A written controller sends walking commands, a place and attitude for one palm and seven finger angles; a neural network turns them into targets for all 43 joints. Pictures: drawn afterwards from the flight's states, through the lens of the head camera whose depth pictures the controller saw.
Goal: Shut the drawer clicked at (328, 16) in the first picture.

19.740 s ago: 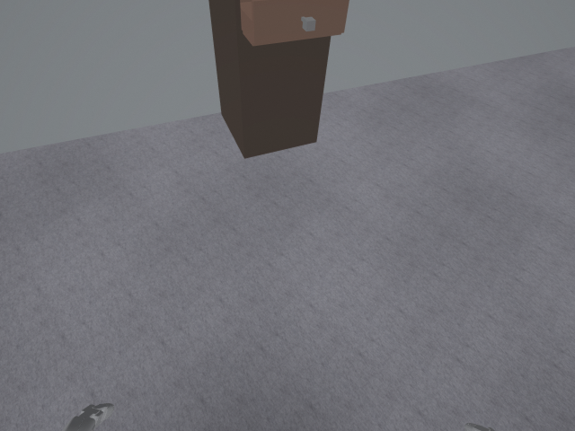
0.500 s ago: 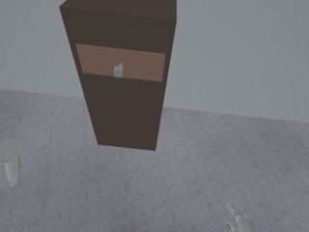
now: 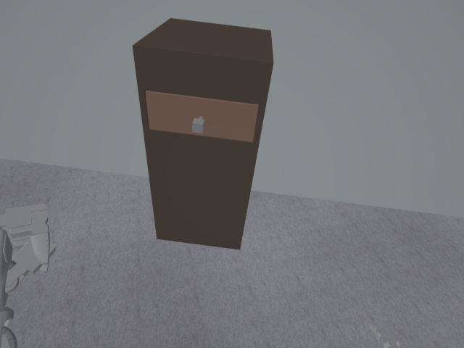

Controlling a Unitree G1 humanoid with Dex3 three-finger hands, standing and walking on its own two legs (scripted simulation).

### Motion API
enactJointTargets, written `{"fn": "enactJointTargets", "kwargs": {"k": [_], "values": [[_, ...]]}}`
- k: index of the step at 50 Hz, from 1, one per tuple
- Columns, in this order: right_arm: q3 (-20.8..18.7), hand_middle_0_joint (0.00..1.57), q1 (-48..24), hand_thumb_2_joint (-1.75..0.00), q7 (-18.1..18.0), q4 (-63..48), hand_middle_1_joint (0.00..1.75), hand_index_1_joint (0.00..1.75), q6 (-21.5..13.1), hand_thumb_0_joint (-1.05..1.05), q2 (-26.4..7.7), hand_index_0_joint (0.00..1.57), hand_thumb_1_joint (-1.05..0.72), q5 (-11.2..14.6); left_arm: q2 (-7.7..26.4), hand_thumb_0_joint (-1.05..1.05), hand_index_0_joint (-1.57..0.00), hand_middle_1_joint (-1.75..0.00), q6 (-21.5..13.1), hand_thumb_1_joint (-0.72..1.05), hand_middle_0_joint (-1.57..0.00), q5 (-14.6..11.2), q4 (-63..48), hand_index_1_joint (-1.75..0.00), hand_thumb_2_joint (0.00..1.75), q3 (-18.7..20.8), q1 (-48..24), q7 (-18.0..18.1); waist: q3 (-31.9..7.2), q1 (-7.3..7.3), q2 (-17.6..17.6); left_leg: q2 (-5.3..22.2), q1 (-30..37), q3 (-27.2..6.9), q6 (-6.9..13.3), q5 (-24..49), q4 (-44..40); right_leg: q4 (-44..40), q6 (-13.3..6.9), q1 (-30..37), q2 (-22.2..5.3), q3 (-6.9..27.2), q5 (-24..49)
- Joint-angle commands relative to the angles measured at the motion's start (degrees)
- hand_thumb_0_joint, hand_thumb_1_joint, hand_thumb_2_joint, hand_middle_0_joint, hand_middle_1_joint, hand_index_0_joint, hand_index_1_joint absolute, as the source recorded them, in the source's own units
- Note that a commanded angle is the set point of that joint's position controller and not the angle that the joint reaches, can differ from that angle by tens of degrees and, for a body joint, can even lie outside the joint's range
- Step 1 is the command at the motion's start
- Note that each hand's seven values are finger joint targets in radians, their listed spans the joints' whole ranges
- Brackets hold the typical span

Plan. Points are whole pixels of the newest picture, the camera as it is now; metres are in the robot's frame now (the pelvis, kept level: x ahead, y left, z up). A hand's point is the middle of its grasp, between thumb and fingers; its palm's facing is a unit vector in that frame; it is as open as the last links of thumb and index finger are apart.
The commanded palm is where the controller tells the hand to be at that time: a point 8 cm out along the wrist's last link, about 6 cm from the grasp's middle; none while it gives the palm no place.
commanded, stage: stop stepping back and stand still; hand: left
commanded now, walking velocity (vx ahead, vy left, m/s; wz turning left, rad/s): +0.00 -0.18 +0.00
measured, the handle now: (199, 123) +0.84 +0.15 -0.01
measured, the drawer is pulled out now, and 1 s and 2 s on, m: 0.00 0.00 0.00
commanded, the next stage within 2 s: let the arm hang, fingers relaxed in 0.90 s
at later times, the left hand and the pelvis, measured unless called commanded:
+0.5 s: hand out of the picture +0.13 +0.30 +0.17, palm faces +0.37 -0.85 -0.38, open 3.3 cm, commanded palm +0.05 +0.33 +0.20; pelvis -0.09 +0.06 +0.02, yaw -2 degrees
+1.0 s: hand (10, 286) +0.12 +0.26 +0.18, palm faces +0.31 -0.84 -0.45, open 3.3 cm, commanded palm none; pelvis -0.07 +0.04 +0.02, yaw -3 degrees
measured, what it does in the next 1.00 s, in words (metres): steps on the spot: right foot, then left foot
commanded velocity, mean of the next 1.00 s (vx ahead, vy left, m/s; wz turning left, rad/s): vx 0.09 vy -0.04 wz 0.00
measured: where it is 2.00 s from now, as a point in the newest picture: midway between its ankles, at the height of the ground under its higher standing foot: outside the picture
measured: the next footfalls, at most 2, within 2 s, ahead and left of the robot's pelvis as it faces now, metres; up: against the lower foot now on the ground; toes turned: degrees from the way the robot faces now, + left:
right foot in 0.18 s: -0.05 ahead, -0.06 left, +0.00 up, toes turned -6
left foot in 0.36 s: +0.00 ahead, +0.17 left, +0.00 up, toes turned +1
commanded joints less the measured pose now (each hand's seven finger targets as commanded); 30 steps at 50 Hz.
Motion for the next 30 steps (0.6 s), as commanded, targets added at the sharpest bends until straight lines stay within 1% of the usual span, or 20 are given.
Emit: {"fn": "enactJointTargets", "kwargs": {"k": [1, 3, 4, 6, 7, 8, 9, 10, 11, 13, 14, 16, 17, 18, 19, 21, 22, 24, 27, 30], "values": [[-0.9, 0.2, -10.7, -0.9, 0.4, -11.8, 0.3, 0.3, -6.2, 0.0, -5.5, 0.2, -0.9, -0.8, 12.1, 0.0, -1.4, -1.6, -3.7, 0.9, -1.4, 0.5, -19.5, -1.6, 0.9, 6.7, -11.3, 0.9, 7.8, 0.31, 22.7, 10.5, 2.9, -21.3, -4.8, -46.8, -39.5, 9.7, -1.7, -12.7, 6.2, -0.9, -8.8], [-1.1, 0.2, -9.9, -0.9, 1.6, -12.0, 0.3, 0.3, -7.0, 0.0, -3.7, 0.2, -0.9, -1.2, 14.7, 0.0, -1.4, -1.6, -3.7, 0.9, -1.4, 0.2, -24.1, -1.6, 0.9, 9.1, -6.0, 0.8, -0.9, 1.88, 20.8, 10.7, 4.3, -18.7, -9.1, -42.3, -40.4, 16.7, -2.2, -6.1, 6.7, -0.6, -8.6], [-1.4, 0.2, -9.2, -0.9, 2.5, -12.7, 0.3, 0.3, -7.1, 0.0, -2.8, 0.2, -0.9, -1.4, 14.1, 0.0, -1.4, -1.6, -3.4, 0.9, -1.4, -0.6, -25.5, -1.6, 0.9, 9.8, -0.6, 0.4, -6.9, 2.7, 17.7, 9.7, 7.7, -13.8, -10.4, -35.3, -38.7, 16.4, -2.5, -3.2, 7.1, -1.9, -8.3], [-2.0, 0.2, -8.2, -0.9, 3.9, -13.6, 0.3, 0.3, -7.2, 0.0, -1.6, 0.2, -0.9, -1.3, 14.6, 0.0, -1.4, -1.6, -2.9, 0.9, -1.4, -1.6, -28.0, -1.6, 0.9, 11.4, 10.1, 0.0, -15.8, 3.42, 12.6, 5.2, 14.5, -1.2, -8.4, -19.2, -27.4, 3.5, -3.7, 1.4, 5.8, -4.2, -7.4], [-2.0, 0.2, -7.5, -0.9, 4.3, -13.4, 0.3, 0.3, -6.6, 0.0, -1.1, 0.2, -0.9, -0.6, 14.8, 0.0, -1.4, -1.6, -2.4, 0.9, -1.4, -1.7, -28.3, -1.6, 0.9, 11.7, 13.7, 0.1, -16.0, 2.66, 4.4, 0.5, 17.9, 6.3, -6.7, -13.7, -10.7, -9.0, -5.8, -4.3, 0.2, -0.9, -5.9], [-2.1, 0.2, -7.0, -0.9, 4.1, -13.1, 0.3, 0.3, -5.6, 0.0, -1.1, 0.2, -0.9, 0.4, 14.0, 0.0, -1.4, -1.6, -1.0, 0.9, -1.4, -2.6, -26.5, -1.6, 0.9, 13.0, 18.4, 0.4, -13.1, 1.77, -10.1, -2.3, 20.2, 6.2, -6.5, -11.0, 11.4, -17.0, -9.5, -19.0, -10.8, 9.8, -4.1], [-2.2, 0.2, -8.4, -0.9, 4.1, -11.8, 0.3, 0.3, -3.3, 0.0, -1.7, 0.2, -0.9, 0.2, 12.9, 0.0, -1.4, -1.6, 0.4, 0.9, -1.4, -3.1, -29.8, -1.6, 0.9, 11.6, 14.5, 0.1, -7.3, 1.07, -15.6, -1.9, 12.6, 0.0, -5.2, -12.1, 27.9, -20.8, -14.1, -28.9, -20.9, 20.8, -7.6], [-1.9, 0.2, -8.7, -0.9, 4.0, -10.3, 0.3, 0.3, -1.6, 0.0, -1.9, 0.2, -0.9, -0.6, 15.5, 0.0, -1.4, -1.6, 0.6, 0.9, -1.4, -2.6, -29.7, -1.6, 0.9, 14.4, 7.9, 0.3, -2.4, -0.75, -12.4, -0.8, 1.3, -1.3, -4.7, -11.9, 34.9, -23.3, -15.8, -30.8, -23.8, 21.6, -10.4], [-1.1, 0.2, -8.8, -0.9, 3.9, -9.7, 0.3, 0.3, -1.6, 0.0, -0.7, 0.2, -0.9, -1.1, 15.3, 0.0, -1.4, -1.6, 0.7, 0.9, -1.4, -2.9, -24.1, -1.6, 0.9, 15.1, 2.4, 0.4, 0.6, -1.85, -11.8, 3.0, -0.2, -3.7, -4.4, -12.3, 34.2, -23.7, -15.0, -32.9, -25.1, 20.6, -15.4], [-0.4, 0.2, -10.7, -0.9, 2.6, -11.6, 0.3, 0.3, -2.4, 0.0, -0.8, 0.2, -0.9, -0.3, 11.4, 0.0, -1.4, -1.6, 2.0, 0.9, -1.4, -1.6, -17.9, -1.6, 0.9, 9.4, -3.1, 0.7, 6.3, -1.88, -10.4, 5.3, 6.8, -0.9, -1.9, -16.1, 15.3, -20.5, -8.4, -34.0, -17.6, 14.3, -20.4], [-0.4, 0.2, -10.9, -0.9, 1.2, -9.6, 0.3, 0.3, -3.0, 0.0, -1.3, 0.2, -0.9, -0.1, 11.6, 0.0, -1.4, -1.6, 2.7, 0.9, -1.4, -0.6, -9.7, -1.6, 0.9, 10.4, -0.7, 1.9, 9.3, -1.41, -6.9, 5.2, 9.9, 1.2, -0.8, -16.7, 5.7, -17.7, -8.3, -33.7, -16.3, 14.0, -17.3], [0.6, 0.2, -7.0, -0.9, 0.1, -7.8, 0.3, 0.3, -4.1, 0.0, -2.7, 0.2, -0.9, 0.1, 9.0, 0.0, -1.4, -1.6, 2.2, 0.9, -1.4, -0.2, -7.5, -1.6, 0.9, 6.8, -3.3, 2.3, 10.4, -2.02, 5.0, 4.4, 14.5, 1.9, 0.1, -17.5, -14.1, -3.9, -5.8, -28.0, -10.8, 6.0, -5.7], [0.2, 0.2, -5.9, -0.9, 0.1, -8.5, 0.3, 0.3, -4.8, 0.0, -4.0, 0.2, -0.9, -0.1, 8.9, 0.0, -1.4, -1.6, 0.9, 0.9, -1.4, 0.0, -9.0, -1.6, 0.9, 6.2, -7.0, 2.2, 9.3, -1.98, 17.7, 11.7, 17.6, -11.6, 2.0, -18.4, -20.4, 7.7, -2.8, -31.4, -5.4, 2.3, -2.7], [0.3, 0.2, -5.5, -0.9, 0.3, -9.6, 0.3, 0.3, -5.4, 0.0, -3.5, 0.2, -0.9, -0.1, 8.2, 0.0, -1.4, -1.6, -0.7, 0.9, -1.4, 0.9, -12.4, -1.6, 0.9, 4.0, -11.2, 2.0, 9.7, -2.57, 22.1, 19.5, 20.8, -24.0, 3.8, -9.0, -22.1, 17.0, -1.0, -37.3, -4.1, -1.2, -4.1], [0.0, 0.2, -5.2, -0.9, 0.9, -9.9, 0.3, 0.3, -5.7, 0.0, -3.3, 0.2, -0.9, -0.3, 10.3, 0.0, -1.4, -1.6, -1.7, 0.9, -1.4, 1.4, -13.3, -1.6, 0.9, 5.8, -10.5, 1.9, 8.3, -1.82, 15.4, 22.4, 22.8, -25.7, 7.7, 1.4, -21.8, 22.5, -0.3, -38.8, -3.7, 1.1, -3.6], [-0.2, 0.2, -6.6, -0.9, 2.1, -8.8, 0.3, 0.3, -6.4, 0.0, -2.3, 0.2, -0.9, -1.1, 10.8, 0.0, -1.4, -1.6, -1.5, 0.9, -1.4, 0.7, -18.3, -1.6, 0.9, 4.9, -7.0, 0.6, 1.3, -1.31, 4.0, 21.4, 20.8, -25.2, 8.2, 0.3, -20.9, 24.7, -0.3, -32.7, -5.6, 4.8, -1.5], [-0.7, 0.2, -7.2, -0.9, 3.0, -9.6, 0.3, 0.3, -6.6, 0.0, -2.8, 0.2, -0.9, -0.7, 9.4, 0.0, -1.4, -1.6, -1.3, 0.9, -1.4, 0.8, -21.5, -1.6, 0.9, 4.1, -4.2, 0.5, -0.5, -0.81, 1.6, 20.4, 19.8, -20.6, 8.6, 0.1, -20.5, 22.2, 0.0, -29.3, -5.9, 5.0, 1.0], [-1.0, 0.2, -8.8, -0.9, 4.2, -11.2, 0.3, 0.3, -7.5, 0.0, -3.3, 0.2, -0.9, -0.3, 9.1, 0.0, -1.4, -1.6, -1.1, 0.9, -1.4, 0.7, -26.7, -1.6, 0.9, 4.5, 2.9, 0.7, -1.9, 0.13, 6.9, 16.4, 13.5, -11.5, 6.5, -7.6, -22.4, 18.1, 0.3, -21.5, -5.4, 2.5, 7.0], [-0.7, 0.2, -9.6, -0.9, 4.4, -12.3, 0.3, 0.3, -6.7, 0.0, -2.9, 0.2, -0.9, -0.5, 11.3, 0.0, -1.4, -1.6, -1.2, 0.9, -1.4, 0.8, -27.6, -1.6, 0.9, 8.1, 10.4, 2.1, 0.5, 0.65, 16.7, 13.6, 2.0, -5.5, 4.1, -26.9, -28.5, 12.8, -0.1, -11.5, -3.4, -3.0, 5.8], [-0.9, 0.2, -8.8, -0.9, 3.1, -12.4, 0.3, 0.3, -4.1, 0.0, -2.2, 0.2, -0.9, -0.7, 12.4, 0.0, -1.4, -1.6, -1.0, 0.9, -1.4, 0.9, -19.6, -1.6, 0.9, 11.3, 11.1, 3.5, 1.3, 0.59, 12.6, 12.4, -3.7, -2.7, 2.3, -32.1, -23.5, 1.6, -1.2, -1.9, -2.0, -6.5, 1.8]]}}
